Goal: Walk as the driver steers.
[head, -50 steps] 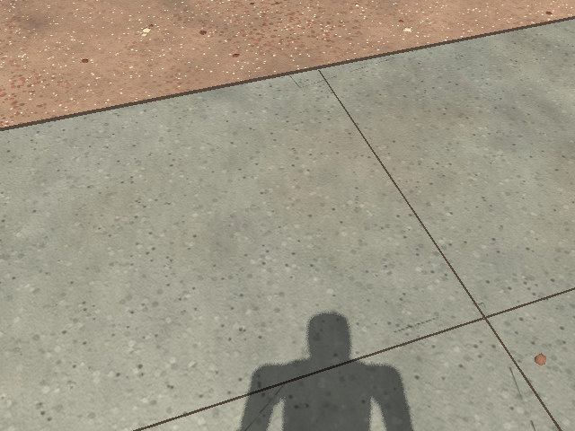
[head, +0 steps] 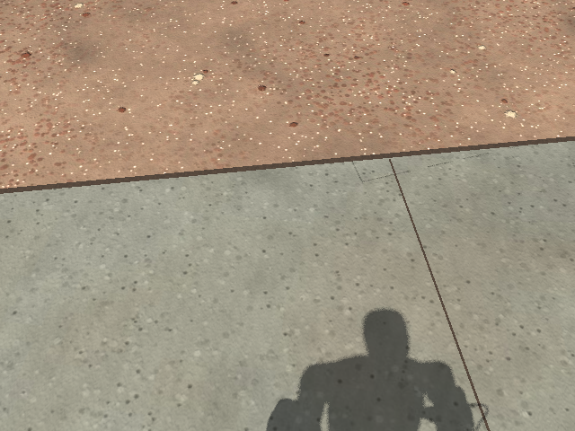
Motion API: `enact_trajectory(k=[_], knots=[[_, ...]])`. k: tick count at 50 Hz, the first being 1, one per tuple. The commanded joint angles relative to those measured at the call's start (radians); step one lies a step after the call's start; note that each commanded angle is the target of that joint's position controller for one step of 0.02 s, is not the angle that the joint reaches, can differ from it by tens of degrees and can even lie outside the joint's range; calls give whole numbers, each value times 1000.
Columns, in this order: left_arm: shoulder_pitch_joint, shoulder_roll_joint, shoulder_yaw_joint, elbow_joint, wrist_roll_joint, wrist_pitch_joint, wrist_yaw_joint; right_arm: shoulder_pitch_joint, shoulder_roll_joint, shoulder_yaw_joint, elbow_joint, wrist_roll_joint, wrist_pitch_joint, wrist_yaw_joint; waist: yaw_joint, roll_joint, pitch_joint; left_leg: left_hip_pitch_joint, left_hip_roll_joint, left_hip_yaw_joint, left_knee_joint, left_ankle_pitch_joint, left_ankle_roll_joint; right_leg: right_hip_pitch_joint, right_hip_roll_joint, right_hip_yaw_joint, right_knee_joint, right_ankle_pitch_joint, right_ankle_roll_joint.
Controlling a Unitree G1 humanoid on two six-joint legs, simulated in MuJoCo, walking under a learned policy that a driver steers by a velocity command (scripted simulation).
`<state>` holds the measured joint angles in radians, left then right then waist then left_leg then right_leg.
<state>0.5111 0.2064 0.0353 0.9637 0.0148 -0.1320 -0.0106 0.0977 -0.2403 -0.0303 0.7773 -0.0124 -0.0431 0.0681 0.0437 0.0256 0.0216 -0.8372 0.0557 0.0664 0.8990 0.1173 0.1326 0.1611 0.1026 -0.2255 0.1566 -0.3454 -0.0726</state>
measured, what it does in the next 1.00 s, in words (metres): walks ahead, turning left: left foot, then right foot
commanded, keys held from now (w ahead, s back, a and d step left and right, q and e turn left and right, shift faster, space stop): w+q+shift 0.28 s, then q+shift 0.10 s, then shift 0.26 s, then w+shift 0.06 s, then w+e+shift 0.30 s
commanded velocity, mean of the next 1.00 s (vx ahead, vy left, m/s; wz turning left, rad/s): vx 0.68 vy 0.00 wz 0.40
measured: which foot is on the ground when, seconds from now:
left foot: up 0.00-0.12, down 0.14-0.52, up 0.54-0.90, down 0.92-1.00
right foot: down 0.00-0.14, up 0.16-0.50, down 0.52-0.92, up 0.94-1.00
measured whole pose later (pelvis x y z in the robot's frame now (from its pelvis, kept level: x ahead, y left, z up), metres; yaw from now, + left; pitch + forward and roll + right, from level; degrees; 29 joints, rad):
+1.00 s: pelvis +0.64 +0.06 +0.01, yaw +23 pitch +3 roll +0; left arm 0.35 0.27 0.07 0.78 0.00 -0.02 -0.04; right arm 0.23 -0.23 -0.01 0.73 -0.03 -0.07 -0.02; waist 0.01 -0.02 -0.07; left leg -0.24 0.00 0.03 0.45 -0.25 0.03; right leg -0.50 0.06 0.04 0.84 -0.28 -0.04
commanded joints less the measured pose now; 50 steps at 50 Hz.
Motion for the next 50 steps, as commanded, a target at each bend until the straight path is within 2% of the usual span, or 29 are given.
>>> enact_trajectory(k=[1, 4, 6, 7, 8, 9, 10, 11, 14, 16, 18, 22, 24, 25, 26, 27, 28, 29, 30, 31, 32, 35, 37, 42, 45, 46, 47, 48, 50], knots=[[-14, 126, 6, -44, -4, -16, 30, -109, -23, 12, -79, 0, -15, 10, -41, -59, 110, 201, -68, 128, -170, 52, 35, -146, -250, -45, -35, 1073, 102], [-47, 222, 27, -58, 10, 19, 80, 59, -100, -9, -33, 0, -1, 4, -152, -142, -24, 420, -172, 176, -223, -69, 66, -17, -305, -55, 279, 1556, 117], [-182, 273, 48, -104, 32, 53, 86, 470, -197, -60, 84, 0, 6, -17, -351, -141, -181, 832, -168, 58, -260, -228, 144, -194, -331, -8, 829, 1500, 88], [-245, 246, 50, -118, 31, 56, 59, 519, -222, -85, 113, 18, 10, -40, -359, -9, -151, 966, -110, -40, -325, -292, 188, -411, -180, -10, 1249, 688, 65], [-260, 68, 4, -199, 43, 28, 39, 417, -259, -90, 107, 10, 19, -48, -195, 209, -89, 1105, 24, -350, -211, -101, 264, -867, -46, 90, 1567, -170, 79], [-248, 67, -13, -299, 5, 5, 28, 378, -300, -98, 79, -5, 19, -51, -155, 181, -233, 1240, 171, -764, -462, -396, 425, -1091, -55, 305, 1609, -160, 91], [-292, 128, -15, -300, 20, -22, 20, 351, -229, -92, 60, -11, 18, -60, -149, -8, -141, 1119, 199, -851, -663, -619, 367, -1111, -114, 343, 1458, -58, 63], [-308, 151, -7, -287, 24, -24, 13, 303, -176, -80, 68, -11, 17, -61, -88, -121, -18, 926, 160, -760, -717, -636, 294, -1047, -154, 325, 1345, 0, 57], [-310, 133, -21, -296, 70, 42, 7, 241, -149, -59, 48, 5, -30, -70, 13, -165, 85, 564, 44, -588, -739, -469, 248, -878, -227, 311, 1140, -5, 120], [-407, 127, -29, -349, 60, 56, 2, 232, -198, -67, 37, 8, -53, -70, 8, -151, 136, 413, -25, -468, -732, -46, 222, -775, -225, 244, 922, 85, 155], [-481, 91, -46, -384, 41, 51, -4, 266, -210, -76, 52, 15, -48, -68, -28, -100, 105, 394, -107, -347, -627, 299, 143, -651, -175, 195, 700, 284, 142], [-502, 93, -50, -393, 15, 44, 8, 383, -195, -81, 89, 26, -23, -60, -129, 39, -24, 583, -144, -327, -489, 391, 17, -492, -48, 157, 415, 511, 79], [-397, 157, -26, -364, 24, 34, 31, 359, -208, -87, 78, 12, -27, -74, -76, 79, -70, 676, -118, -376, -328, 436, -27, -385, -26, 197, 326, 516, 60], [-254, 193, -11, -319, 23, 21, 36, 296, -222, -90, 57, 11, -29, -78, 15, 65, -119, 690, -126, -358, -144, 399, -54, -273, -58, 222, 259, 606, 45], [-104, 244, 5, -272, 34, 3, 37, 270, -182, -81, 29, 23, -34, -82, 78, 14, -195, 620, -163, -309, 106, 127, -82, -106, -180, 292, 274, 846, 24], [-61, 278, 7, -274, 57, -1, 24, 420, -48, -56, 9, 48, -26, -92, -8, -219, -348, 383, -275, -221, 501, -848, -108, 173, -538, 559, 500, 1551, -94], [-79, 266, 22, -291, 31, 11, 6, 518, -118, -55, 3, 52, -19, -104, -26, -253, -544, 261, -247, -256, 643, -783, -107, 267, -639, 815, 454, 1420, -218], [-202, 200, 16, -334, 13, 23, 8, 449, -160, -57, 21, 20, -4, -103, -34, -150, -481, 265, -185, -239, 611, -632, -115, 110, -565, 761, 355, 1117, -214], [-274, 121, -6, -330, 10, 30, 10, 357, -157, -55, 8, 2, 6, -91, -42, -97, -331, 244, -155, -202, 536, -576, -130, -36, -472, 637, 304, 948, -183], [-275, 100, -14, -308, 10, 36, 14, 291, -148, -52, -9, -8, 15, -76, -38, -66, -253, 231, -135, -194, 483, -580, -138, -122, -420, 558, 274, 878, -164], [-232, 109, -14, -280, 5, 39, 20, 272, -130, -49, -14, -22, 30, -62, -36, -79, -193, 276, -126, -193, 423, -570, -139, -220, -390, 500, 246, 932, -146], [-223, 163, 11, -238, 15, 44, 0, 328, -90, -33, -9, -35, 66, -36, -91, -131, -196, 393, -97, -152, 303, -520, -105, -411, -333, 471, 102, 202, -127], [-244, 177, 18, -233, 9, 54, -6, 236, -95, -24, -51, -43, 65, -22, -89, -174, -122, 388, -63, -105, 153, -488, -89, -512, -310, 512, -10, -152, -131], [-211, 227, 54, -219, -9, 92, -19, 133, -83, 2, -86, -20, 17, -30, -82, -155, -36, 604, -94, -38, -222, -506, -115, -659, -259, 490, -45, -181, -125], [-286, 197, 63, -255, -18, 110, -14, 284, -105, -4, -44, -16, -13, -64, -180, -97, -2, 927, -105, -22, -483, -407, -90, -882, -165, 460, 108, -220, -39], [-365, 122, 48, -305, -20, 98, -16, 405, -178, -22, -19, -27, -25, -84, -239, 30, -13, 1097, 73, -204, -625, -592, -60, -1066, -59, 362, 320, -152, 35], [-348, 23, 22, -339, -38, 83, -20, 337, -270, -45, -49, -27, -26, -101, -194, 262, -33, 1070, 359, -593, -763, -899, -11, -1177, -10, 275, 650, -108, 33], [-341, 101, 33, -348, -11, 79, -21, 253, -261, -52, -77, -29, -31, -115, -147, 136, -6, 920, 416, -666, -781, -968, 47, -1168, -99, 347, 784, -18, 22], [-277, 154, 57, -317, -6, 90, -41, 147, -160, -31, -92, -7, -47, -104, -55, 71, 9, 869, 315, -482, -781, -802, 15, -1122, -140, 347, 869, 91, 42]])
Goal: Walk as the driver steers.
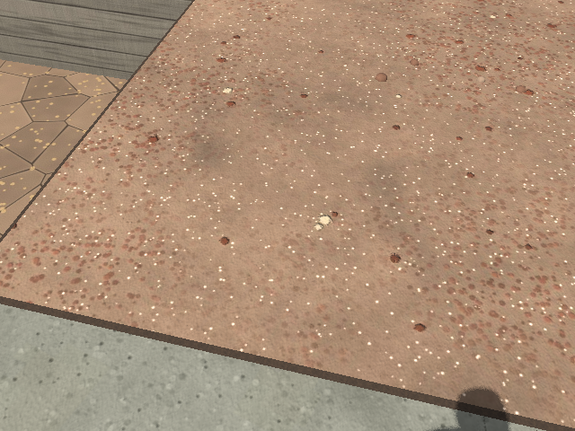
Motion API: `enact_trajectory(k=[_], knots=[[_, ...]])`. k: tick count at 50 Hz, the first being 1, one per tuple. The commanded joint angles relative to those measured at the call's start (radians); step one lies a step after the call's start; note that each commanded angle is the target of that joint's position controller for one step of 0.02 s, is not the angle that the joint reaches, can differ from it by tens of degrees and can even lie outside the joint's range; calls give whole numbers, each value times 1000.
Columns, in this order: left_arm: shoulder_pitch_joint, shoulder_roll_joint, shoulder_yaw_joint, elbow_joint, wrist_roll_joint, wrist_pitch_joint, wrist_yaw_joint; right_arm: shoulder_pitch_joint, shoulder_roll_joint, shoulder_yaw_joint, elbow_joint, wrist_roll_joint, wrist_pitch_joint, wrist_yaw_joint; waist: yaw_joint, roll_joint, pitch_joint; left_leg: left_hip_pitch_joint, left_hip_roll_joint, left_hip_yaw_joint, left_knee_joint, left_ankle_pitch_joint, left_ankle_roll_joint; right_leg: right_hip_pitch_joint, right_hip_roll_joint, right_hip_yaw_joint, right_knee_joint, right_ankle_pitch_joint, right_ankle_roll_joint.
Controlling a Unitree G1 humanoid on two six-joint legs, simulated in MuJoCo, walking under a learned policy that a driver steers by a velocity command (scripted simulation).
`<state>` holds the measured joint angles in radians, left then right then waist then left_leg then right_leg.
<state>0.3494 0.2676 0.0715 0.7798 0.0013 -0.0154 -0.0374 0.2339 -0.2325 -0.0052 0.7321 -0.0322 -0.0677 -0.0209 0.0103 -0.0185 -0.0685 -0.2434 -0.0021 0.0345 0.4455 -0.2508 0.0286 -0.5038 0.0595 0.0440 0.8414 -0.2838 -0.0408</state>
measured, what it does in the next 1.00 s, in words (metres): walks ahead: right foot, then left foot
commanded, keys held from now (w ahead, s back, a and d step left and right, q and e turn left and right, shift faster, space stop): w+e+shift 0.34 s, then w+q+shift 0.62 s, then w+shift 0.04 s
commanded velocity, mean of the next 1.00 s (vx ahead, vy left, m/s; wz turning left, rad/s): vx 0.96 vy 0.00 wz -0.04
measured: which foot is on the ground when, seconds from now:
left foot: down 0.00-0.40, up 0.42-0.84, down 0.86-1.00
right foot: up 0.00-0.36, down 0.38-0.86, up 0.88-1.00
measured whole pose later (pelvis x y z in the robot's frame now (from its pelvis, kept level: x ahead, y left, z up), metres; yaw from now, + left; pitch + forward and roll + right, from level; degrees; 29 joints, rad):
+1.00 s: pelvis +0.73 -0.28 -0.03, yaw -2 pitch -2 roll +1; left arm 0.09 0.20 -0.02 0.70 0.06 -0.10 0.00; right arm 0.43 -0.30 -0.07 0.92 -0.01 -0.01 0.01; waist -0.07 0.00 0.04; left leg -0.31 -0.22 0.04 0.60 -0.26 0.21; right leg -0.46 -0.03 0.10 1.41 -0.34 0.01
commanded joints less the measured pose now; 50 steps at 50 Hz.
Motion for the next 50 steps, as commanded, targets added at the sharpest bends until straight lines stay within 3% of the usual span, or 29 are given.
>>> enact_trajectory(k=[1, 3, 9, 14, 16, 17, 18, 19, 20, 21, 22, 23, 24, 25, 27, 31, 33, 35, 38, 40, 41, 42, 43, 44, 45, 46, 47, 48, 50], knots=[[-95, 100, 27, -118, 20, -16, -21, 5, -157, -54, -48, 16, -30, -12, -13, 128, 86, 265, 332, -348, -342, -346, 100, -429, -101, 43, 233, 53, 26], [-114, 87, 26, -122, 35, 6, -33, 45, -152, -55, -27, 13, -42, -6, -22, 110, 108, 239, 288, -200, -359, -211, 86, -434, -123, 7, 327, 106, 40], [-290, 78, 15, -192, 33, 31, -62, 152, -159, -67, 41, -7, -61, 12, -55, 107, 185, 263, 276, 45, -367, -40, 62, -485, -173, -19, 291, 222, 20], [-440, 56, -15, -240, 32, 23, -84, 200, -189, -76, 89, -10, -53, 4, -86, 89, 260, 327, 271, 224, -365, 239, 43, -342, -161, -177, 11, 175, -74], [-383, 60, -18, -227, 24, 22, -64, 194, -228, -81, 98, -8, -38, 2, -33, 115, 192, 370, 273, 280, -201, 868, 32, -156, -68, -262, -54, 81, -134], [-289, 87, -7, -207, 21, 19, -51, 195, -263, -88, 102, -9, -22, 0, 25, 138, 119, 388, 293, 282, -43, 1133, 32, -33, -12, -279, -58, 9, -159], [-117, 121, 10, -160, 25, 9, -40, 197, -295, -94, 105, -8, -10, 0, 108, 156, 25, 315, 316, 262, 174, 1233, 51, 200, 44, -256, -86, -60, -185], [117, 168, 39, -74, 40, -1, -24, 183, -283, -85, 99, -4, -11, 1, 218, 115, -84, 122, 291, 255, 470, 1082, 49, 554, 57, -167, -198, 3, -208], [96, 288, 68, -51, 61, -1, -6, 255, -125, -46, 55, 11, -18, 25, 116, -138, -156, -326, 161, 224, 850, 112, 11, 898, -209, 244, -281, -308, -237], [144, 358, 83, -79, 37, 1, 4, 203, -127, -40, -5, 31, -39, 33, 125, -186, -360, -462, 33, 24, 1122, -241, 1, 980, -409, 746, -496, -432, -283], [129, 321, 78, -62, 43, -1, 12, 13, -185, -54, -34, 41, -45, 23, 173, -11, -236, -550, 72, -75, 1152, -100, 25, 891, -379, 619, -549, -277, -213], [110, 287, 68, -29, 52, -15, 25, 27, -146, -43, -25, 57, -50, 20, 121, 11, -84, -549, 93, -77, 1114, -45, 31, 712, -397, 483, -545, -126, -201], [50, 221, 50, -26, 60, -32, 27, 46, -132, -37, 3, 44, -45, 25, 70, 92, -13, -482, 135, -107, 1016, -7, 38, 547, -356, 367, -552, -82, -160], [-12, 174, 32, -25, 53, -45, 26, 105, -115, -36, 30, 31, -27, 34, 11, 59, 35, -412, 150, -124, 964, 17, 41, 419, -321, 269, -588, -66, -130], [-36, 104, 8, -11, 32, -78, 17, 160, -99, -41, 71, 24, 19, 48, -36, -1, 90, -349, 164, -143, 900, 42, 37, 297, -295, 155, -656, -30, -93], [2, 70, -3, 33, 18, -114, 8, 1, -66, -40, 45, 35, 40, 68, -17, -42, 217, -475, 128, -80, 702, 223, 49, 304, -192, -132, -745, 319, 6], [16, 50, -13, 44, 17, -121, 11, -65, -60, -34, 32, 38, 30, 74, -7, -51, 217, -479, 92, -2, 584, 321, 66, 353, -155, -230, -756, 517, 20], [19, 60, -19, 52, 13, -124, 26, -110, -51, -24, 13, 32, 21, 86, -16, -40, 216, -459, 79, 66, 446, 389, 89, 417, -176, -292, -760, 711, 26], [20, 115, -16, 61, 8, -123, 60, -115, -70, -22, 6, 29, 23, 95, -50, -48, 161, -310, -5, 160, 277, 436, 130, 542, -212, -334, -691, 1143, 49], [-25, 190, 5, 46, 21, -95, 89, 51, -129, -42, 51, 35, 38, 86, -151, -103, 53, -143, -77, 187, 279, 329, 148, 628, -249, -330, -479, 1467, 59], [-77, 220, 16, 29, 31, -74, 97, 209, -174, -62, 92, 37, 46, 78, -237, -117, -14, 8, -103, 173, 295, 246, 169, 609, -267, -319, -278, 1546, 53], [-152, 234, 24, 4, 41, -54, 98, 422, -224, -90, 156, 32, 52, 65, -340, -96, -78, 206, -96, 109, 270, 147, 213, 512, -274, -289, 20, 1473, 35], [-216, 212, 25, 1, 35, -41, 80, 531, -254, -119, 186, 44, 57, 46, -405, 13, -62, 346, -54, 13, 155, 102, 282, 344, -155, -308, 481, 923, 23], [-262, 7, -34, -50, 57, -62, 50, 403, -235, -112, 201, 49, 66, 38, -243, 285, 106, 356, -11, -158, 243, 220, 304, -73, 37, -222, 838, -170, 20], [-140, -41, -59, -161, 24, -84, 39, 269, -286, -111, 139, 21, 64, 37, -74, 329, -46, 507, 148, -678, 49, 52, 494, -362, 48, -4, 961, -240, 53], [-147, 29, -66, -168, 44, -116, 34, 231, -251, -113, 98, 10, 60, 31, -86, 155, -58, 470, 242, -905, -211, -301, 480, -399, -9, 79, 849, -177, 29], [-173, 92, -55, -152, 44, -127, 30, 203, -192, -103, 100, 4, 53, 26, -46, -32, 54, 306, 234, -868, -280, -400, 416, -360, -68, 84, 714, -86, 27], [-202, 99, -55, -151, 61, -118, 34, 174, -183, -98, 105, 11, 41, 26, -7, -99, 116, 162, 194, -778, -280, -325, 373, -300, -102, 73, 619, -66, 39], [-180, 83, -69, -137, 80, -65, 35, 143, -169, -84, 99, 21, 2, 16, 44, -112, 166, -55, 114, -589, -288, -197, 329, -173, -169, 46, 464, -30, 73]])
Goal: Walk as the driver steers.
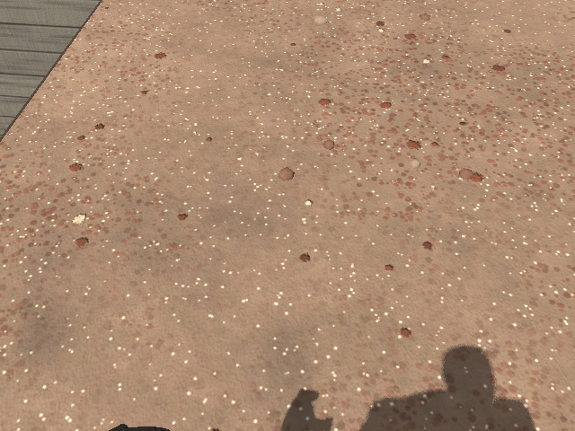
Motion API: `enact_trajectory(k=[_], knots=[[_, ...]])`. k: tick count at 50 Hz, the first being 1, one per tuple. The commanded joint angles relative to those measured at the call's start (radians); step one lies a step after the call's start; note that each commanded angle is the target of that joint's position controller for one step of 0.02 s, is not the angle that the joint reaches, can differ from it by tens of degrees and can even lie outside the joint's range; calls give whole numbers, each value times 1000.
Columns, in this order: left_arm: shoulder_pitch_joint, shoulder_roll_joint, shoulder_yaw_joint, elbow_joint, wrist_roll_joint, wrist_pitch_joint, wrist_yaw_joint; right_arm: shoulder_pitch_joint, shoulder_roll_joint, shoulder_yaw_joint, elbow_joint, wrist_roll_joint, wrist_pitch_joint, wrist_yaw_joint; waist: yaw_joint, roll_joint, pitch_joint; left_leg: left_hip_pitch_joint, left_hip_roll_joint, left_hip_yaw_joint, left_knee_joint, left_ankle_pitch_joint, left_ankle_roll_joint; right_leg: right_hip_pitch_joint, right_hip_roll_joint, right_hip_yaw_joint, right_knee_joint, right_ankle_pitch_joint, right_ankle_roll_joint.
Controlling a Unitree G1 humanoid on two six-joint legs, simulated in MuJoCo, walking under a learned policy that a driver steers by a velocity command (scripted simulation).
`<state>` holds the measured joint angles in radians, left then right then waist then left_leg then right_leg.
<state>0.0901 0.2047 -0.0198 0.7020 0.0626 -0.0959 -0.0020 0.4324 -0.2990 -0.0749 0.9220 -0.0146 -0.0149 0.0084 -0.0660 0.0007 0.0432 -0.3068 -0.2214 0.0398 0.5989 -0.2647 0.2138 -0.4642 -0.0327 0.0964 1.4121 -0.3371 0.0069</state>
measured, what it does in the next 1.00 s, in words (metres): walks ahead, turning right: right foot, then left foot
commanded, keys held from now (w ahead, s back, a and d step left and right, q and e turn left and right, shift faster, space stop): w+shift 0.08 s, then w+e+shift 0.70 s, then w+shift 0.22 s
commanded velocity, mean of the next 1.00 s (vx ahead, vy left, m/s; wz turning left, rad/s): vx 1.00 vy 0.00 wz -0.44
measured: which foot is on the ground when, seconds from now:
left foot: down 0.00-0.34, up 0.36-0.72, down 0.74-1.00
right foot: up 0.00-0.30, down 0.32-0.74, up 0.76-1.00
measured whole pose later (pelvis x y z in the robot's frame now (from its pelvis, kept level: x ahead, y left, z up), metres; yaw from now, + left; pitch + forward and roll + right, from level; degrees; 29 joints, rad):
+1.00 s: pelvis +0.96 -0.15 +0.02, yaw -29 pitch +3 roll +2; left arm 0.07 0.35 0.05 0.66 0.04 -0.02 -0.06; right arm 0.49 -0.33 -0.06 0.90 -0.03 -0.11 0.00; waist -0.07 -0.05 -0.02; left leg -0.02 0.01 0.12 0.29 -0.32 -0.03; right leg -0.72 -0.03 0.04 1.03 -0.19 -0.09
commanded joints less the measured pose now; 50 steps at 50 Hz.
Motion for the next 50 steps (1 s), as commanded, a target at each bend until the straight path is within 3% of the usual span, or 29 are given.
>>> enact_trajectory(k=[1, 3, 5, 6, 9, 13, 15, 16, 17, 18, 19, 20, 21, 23, 24, 28, 30, 33, 35, 36, 37, 38, 39, 40, 41, 42, 44, 46, 50], knots=[[62, 135, 16, -66, 17, 33, -5, -59, -99, -10, -92, 6, -68, -11, 122, -120, 68, -79, 291, -513, -460, -123, 129, -153, -96, -34, -201, 63, 37], [-40, 120, 5, -104, -1, 35, -17, -19, -107, -14, -81, 9, -90, -6, 71, -75, 91, -104, 243, -401, -501, 55, 104, -123, -115, -85, -412, 220, 43], [-139, 103, -1, -118, -21, 32, -24, 57, -84, -12, -58, 29, -97, 5, -7, -55, 91, 7, 202, -293, -494, 279, 17, -127, -95, -134, -603, 405, 16], [-174, 84, -8, -132, -30, 31, -27, 83, -102, -17, -54, 29, -101, 8, -36, -3, 82, 66, 216, -276, -496, 367, -5, -125, -83, -156, -698, 473, -2], [-249, 89, -2, -136, -46, 25, -32, 137, -99, -11, -31, 17, -108, 6, -96, 25, 60, 289, 255, -207, -521, 597, -61, -134, -32, -221, -849, 548, -64], [-137, 172, 33, -98, -41, 16, -32, 92, -162, -15, -17, -17, -106, -29, 11, 121, -46, 519, 340, -92, -342, 1209, -115, -8, 95, -254, -904, 371, -134], [226, 245, 69, 19, -57, 24, -19, 3, -190, -24, -36, -54, -82, -49, 199, 151, -198, 503, 368, -43, 46, 1389, -134, 271, 139, -233, -876, 270, -169], [472, 273, 91, 93, -52, 32, -8, -93, -196, -25, -62, -58, -74, -54, 337, 119, -266, 311, 340, -2, 393, 1248, -143, 521, 78, -160, -871, 201, -209], [538, 370, 128, 120, -25, 41, 0, -56, -68, 5, -116, -16, -86, -34, 268, -182, -333, -183, 181, -7, 896, 402, -207, 873, -143, 270, -818, 2, -374], [452, 331, 128, 125, -40, 51, -15, -36, -66, 22, -143, -6, -116, -13, 194, -246, -394, -448, 87, -115, 1015, -164, -205, 953, -251, 755, -1069, -114, -462], [344, 290, 128, 97, -40, 48, -19, -137, -81, 35, -177, -8, -129, -15, 180, -121, -245, -528, 180, -180, 968, -56, -185, 834, -240, 689, -1133, -157, -441], [326, 226, 117, 107, -47, 47, -21, -203, -97, 42, -194, -21, -140, -9, 159, 18, -164, -490, 229, -176, 874, -3, -179, 673, -213, 585, -1159, -115, -403], [320, 199, 110, 116, -47, 43, -16, -239, -86, 48, -212, -36, -137, -5, 124, 77, -88, -442, 257, -161, 790, 0, -180, 517, -167, 503, -1181, -40, -370], [315, 185, 97, 139, -53, 31, -4, -238, -57, 64, -249, -70, -101, 7, 45, 54, -5, -388, 287, -146, 689, -39, -210, 306, -91, 413, -1221, 36, -348], [319, 198, 100, 141, -57, 21, -5, -246, -50, 71, -266, -72, -85, 10, 32, 32, 19, -387, 305, -132, 626, -63, -223, 244, -73, 386, -1240, 47, -350], [314, 233, 119, 117, -62, 2, -10, -472, -24, 105, -370, -39, -77, 34, 74, -20, 95, -179, 299, -38, 179, 224, -263, -17, 29, 255, -1327, 206, -290], [357, 254, 131, 123, -78, 0, -19, -504, -12, 108, -377, -22, -78, 36, 114, -39, 51, -58, 262, -20, 68, 399, -253, 21, 25, 252, -1313, 388, -247], [410, 264, 139, 132, -80, 11, -11, -534, -45, 99, -391, -22, -83, 20, 148, -53, 9, -55, 233, -36, -66, 367, -236, 251, 3, 278, -1196, 577, -206], [410, 302, 147, 132, -68, 15, -3, -408, -107, 69, -357, -22, -91, -1, 87, -45, -107, 110, 183, -35, -112, 208, -213, 349, 5, 272, -953, 835, -165], [367, 327, 153, 122, -66, 11, -7, -245, -140, 50, -320, -21, -99, -16, -10, -41, -200, 312, 217, -60, -111, 166, -198, 284, 36, 256, -738, 808, -145], [331, 271, 138, 96, -63, -1, -11, -31, -214, 19, -290, -36, -102, -39, -104, 2, -330, 557, 379, -199, -81, -84, -166, 141, 72, 210, -457, 598, -139], [419, 91, 94, 55, -108, -5, -1, 42, -280, -3, -277, -81, -97, -44, -52, 279, -500, 860, 732, -690, -166, -297, -61, -180, 170, 82, -109, -178, -114], [377, 163, 87, 26, -91, 12, 5, 7, -272, -20, -265, -51, -82, -37, -41, 301, -505, 800, 737, -905, -272, -449, -24, -313, 96, 21, 21, -125, -128], [257, 206, 97, 37, -61, 22, 3, -76, -159, 1, -270, -42, -82, -32, -51, 166, -306, 639, 647, -722, -297, -419, -50, -361, 37, 1, -10, -7, -131], [197, 195, 96, 29, -44, 27, -11, -110, -98, 15, -250, -42, -83, -24, -38, 79, -186, 501, 592, -559, -299, -230, -61, -347, 10, -8, -61, 48, -125], [153, 172, 93, 22, -32, 33, -27, -102, -75, 21, -223, -46, -85, -22, -22, 46, -116, 398, 537, -438, -319, -61, -81, -315, -8, -4, -96, 56, -121], [162, 117, 77, -3, -23, 56, -46, -70, -33, 32, -165, -33, -103, -13, 42, 108, -71, 292, 504, -336, -341, 97, -76, -286, -23, 12, -132, 20, -106], [109, 93, 63, -44, -18, 69, -55, -64, -27, 33, -132, -11, -120, -1, 74, 104, -33, 258, 502, -260, -399, 139, -75, -331, -31, 21, -199, 26, -97], [-59, 124, 41, -132, -18, 62, -86, -109, -83, 21, -115, -4, -129, 4, 98, 77, 60, 89, 422, -7, -553, 239, -102, -179, -18, -78, -584, 283, -91]])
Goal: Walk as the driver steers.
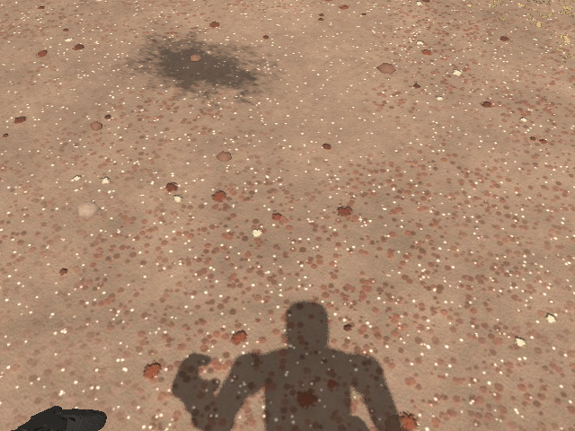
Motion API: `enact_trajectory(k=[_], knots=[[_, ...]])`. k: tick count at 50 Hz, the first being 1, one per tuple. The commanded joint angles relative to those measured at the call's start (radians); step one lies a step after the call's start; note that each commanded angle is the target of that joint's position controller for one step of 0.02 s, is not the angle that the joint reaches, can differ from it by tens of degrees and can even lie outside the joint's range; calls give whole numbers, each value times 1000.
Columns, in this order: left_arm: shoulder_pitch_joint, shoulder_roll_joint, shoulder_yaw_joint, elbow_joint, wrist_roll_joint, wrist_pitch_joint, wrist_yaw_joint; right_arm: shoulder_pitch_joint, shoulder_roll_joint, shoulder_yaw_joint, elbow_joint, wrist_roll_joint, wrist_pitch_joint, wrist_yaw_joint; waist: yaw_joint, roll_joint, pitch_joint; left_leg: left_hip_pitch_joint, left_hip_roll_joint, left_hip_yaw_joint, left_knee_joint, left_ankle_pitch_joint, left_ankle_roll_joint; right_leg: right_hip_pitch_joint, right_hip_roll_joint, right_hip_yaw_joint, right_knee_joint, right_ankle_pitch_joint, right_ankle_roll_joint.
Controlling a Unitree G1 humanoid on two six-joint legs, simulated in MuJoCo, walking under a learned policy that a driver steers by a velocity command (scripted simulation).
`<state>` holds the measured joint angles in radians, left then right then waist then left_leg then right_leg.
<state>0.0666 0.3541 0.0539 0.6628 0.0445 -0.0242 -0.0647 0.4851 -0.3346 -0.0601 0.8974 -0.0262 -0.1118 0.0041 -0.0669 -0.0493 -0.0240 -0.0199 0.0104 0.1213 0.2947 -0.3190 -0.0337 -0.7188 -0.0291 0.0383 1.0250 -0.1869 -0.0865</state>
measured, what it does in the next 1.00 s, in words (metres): walks ahead, turning right: right foot, then left foot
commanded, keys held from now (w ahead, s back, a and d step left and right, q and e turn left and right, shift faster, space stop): w+shift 0.02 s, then w+q+shift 0.24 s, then w+e+shift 0.74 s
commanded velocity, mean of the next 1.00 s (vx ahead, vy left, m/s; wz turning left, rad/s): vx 1.00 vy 0.00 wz -0.37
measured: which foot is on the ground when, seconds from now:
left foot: down 0.00-0.16, up 0.18-0.54, down 0.56-1.00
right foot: up 0.00-0.12, down 0.14-0.58, up 0.60-1.00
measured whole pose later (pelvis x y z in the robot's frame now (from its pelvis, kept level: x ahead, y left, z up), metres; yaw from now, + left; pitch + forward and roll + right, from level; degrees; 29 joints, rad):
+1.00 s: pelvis +0.94 -0.01 -0.03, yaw -20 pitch +0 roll +2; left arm 0.00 0.29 0.03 0.69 0.01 -0.02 -0.07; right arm 0.47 -0.25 -0.04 0.95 -0.03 -0.07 -0.02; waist -0.03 -0.02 0.05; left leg 0.29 0.03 0.35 0.34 -0.46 -0.07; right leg -0.64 0.01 -0.17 0.72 -0.06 -0.20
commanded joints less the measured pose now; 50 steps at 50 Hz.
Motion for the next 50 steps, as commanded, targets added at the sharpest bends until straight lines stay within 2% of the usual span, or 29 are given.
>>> enact_trajectory(k=[1, 4, 5, 6, 7, 8, 9, 10, 11, 12, 15, 18, 20, 22, 24, 26, 27, 28, 29, 30, 31, 33, 35, 37, 39, 44, 46, 48, 50], knots=[[-65, -27, -39, -98, -4, -12, -31, -141, -68, 4, -79, 13, -33, 11, 90, 112, 140, -239, 191, -57, -303, 347, 149, 178, 0, -72, -264, 178, -9], [-65, 5, -35, -89, 1, -22, -17, -64, -146, -6, -30, 20, -22, 13, 114, 106, 118, -111, 214, -51, -215, 861, 163, 339, 50, -132, -363, 145, -45], [12, 33, -23, -66, 9, -25, -2, -53, -185, -13, -23, 19, -15, 9, 159, 125, 46, -63, 221, -44, -66, 1081, 157, 448, 83, -136, -368, 76, -54], [209, 62, -6, -6, 15, -27, 16, -67, -212, -17, -21, 17, -4, -1, 261, 133, -60, -91, 212, -41, 180, 1148, 146, 666, 104, -114, -397, 38, -61], [390, 120, 19, 49, 28, -30, 36, -73, -203, -13, -28, 18, 1, -4, 350, 123, -150, -252, 160, -47, 478, 943, 134, 920, 36, -43, -417, -7, -59], [441, 233, 44, 62, 49, -38, 59, 7, -34, 22, -64, 16, 5, 7, 268, -137, -283, -503, 32, -70, 903, 56, 130, 1139, -264, 312, -478, -339, -60], [434, 257, 52, 32, 34, -35, 61, 67, -34, 20, -97, 53, 6, 2, 222, -217, -457, -632, -41, -212, 1156, -146, 140, 1170, -439, 762, -679, -456, -91], [349, 184, 43, 41, 19, -36, 61, -58, -100, 1, -106, 43, 14, -4, 206, -62, -270, -729, 23, -221, 1175, -24, 148, 1032, -375, 635, -713, -439, -83], [283, 111, 25, 52, 10, -48, 61, -106, -71, 10, -109, 35, 15, 2, 169, -19, -99, -742, 64, -199, 1106, 51, 141, 863, -337, 472, -726, -304, -85], [244, 72, 19, 64, 10, -58, 58, -112, -45, 14, -94, 28, 24, 9, 128, 6, -26, -705, 95, -197, 1054, 74, 132, 747, -295, 361, -758, -180, -73], [267, 5, 1, 118, -11, -86, 56, -111, 11, 18, -90, 0, 65, 35, 55, -16, 46, -631, 115, -215, 968, 52, 107, 573, -228, 196, -847, -82, -90], [327, -19, -6, 175, -37, -100, 57, -310, 35, 29, -177, -21, 63, 52, 47, -13, 156, -775, 136, -162, 785, 117, 86, 580, -171, 94, -926, 64, -127], [291, -6, -1, 172, -45, -104, 56, -407, 43, 45, -220, -19, 52, 63, 34, 9, 163, -669, 130, -115, 542, 282, 70, 502, -102, 24, -968, 100, -129], [304, 49, 14, 181, -57, -112, 57, -459, 43, 55, -234, -4, 45, 78, 38, 22, 177, -441, 86, -74, 367, 424, 71, 414, -123, 17, -1042, 231, -131], [327, 111, 29, 197, -58, -109, 58, -466, -3, 44, -231, -2, 48, 66, 32, 28, 161, -377, 54, -73, 306, 442, 76, 529, -150, 27, -1034, 388, -123], [354, 162, 38, 213, -44, -97, 59, -371, -60, 21, -208, -8, 46, 40, -15, 16, 45, -248, -5, -73, 289, 303, 93, 683, -156, 23, -811, 743, -88], [347, 182, 43, 218, -30, -83, 63, -196, -88, 5, -157, -11, 45, 21, -100, 11, -61, -58, -37, -60, 291, 198, 99, 661, -129, 5, -568, 788, -71], [341, 162, 39, 217, -19, -79, 65, -5, -137, -17, -108, -23, 43, -1, -188, 10, -157, 189, 22, -95, 317, 122, 97, 506, -75, -6, -275, 636, -57], [399, -10, 0, 178, -23, -81, 60, 102, -255, -45, -100, -55, 36, -23, -158, 253, -287, 390, 303, -437, 245, -289, 102, 266, 26, -15, 161, 59, -44], [498, -58, -11, 135, -83, -84, 54, 44, -287, -53, -119, -53, 38, -11, -51, 459, -430, 433, 473, -963, -43, -503, 153, 93, 111, 68, 401, -279, -47], [385, 18, 3, 142, -66, -70, 64, -91, -188, -40, -135, -39, 40, -5, -27, 265, -239, 294, 414, -855, -74, -548, 143, 3, 28, 69, 439, -169, -61], [288, 13, 4, 145, -47, -52, 52, -200, -69, -16, -129, -31, 29, 0, 15, 91, -30, 35, 335, -518, -58, -176, 126, 25, -55, 43, 341, -51, -46], [290, -29, 0, 141, -22, -17, 35, -179, -11, 1, -92, -16, 15, 2, 64, 133, 22, -86, 293, -316, -74, 13, 107, 76, -95, 39, 307, -54, -27], [218, -62, -6, 94, -21, 13, 17, -168, -6, 1, -63, 10, -6, 9, 86, 157, 69, -127, 299, -216, -136, 60, 105, 21, -121, 19, 284, -25, -11], [109, -65, -11, 49, -21, 23, 4, -165, 18, 6, -47, 10, -18, 14, 87, 133, 125, -151, 252, -60, -169, 209, 88, -21, -117, -16, 211, 78, -6], [-58, -48, -24, -19, -23, 17, -27, -156, -44, -7, -34, 4, -29, -7, 100, 82, 180, -88, 205, 162, -235, 478, 78, 63, -69, -148, -182, 281, -60], [-66, -33, -20, -17, -26, 11, -27, -126, -81, -11, -31, 7, -18, -18, 111, 84, 158, 12, 213, 202, -165, 876, 65, 149, -2, -219, -267, 281, -94], [45, 12, -5, 14, -34, 9, -12, -118, -146, -28, -45, 3, 15, -33, 180, 137, 64, 132, 237, 205, 37, 1295, 57, 265, 77, -258, -276, 166, -119], [379, 86, 37, 102, -37, 10, 13, -187, -195, -47, -80, -8, 57, -36, 338, 157, -96, 62, 272, 163, 489, 1362, 85, 601, 128, -213, -281, -4, -164]])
